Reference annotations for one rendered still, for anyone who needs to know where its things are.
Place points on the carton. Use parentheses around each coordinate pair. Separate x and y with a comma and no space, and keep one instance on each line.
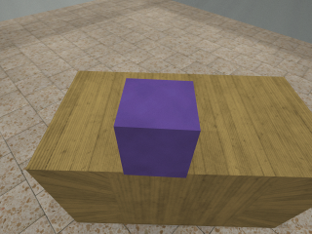
(157,127)

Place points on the pedestal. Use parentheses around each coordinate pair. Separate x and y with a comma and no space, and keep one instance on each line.
(251,167)

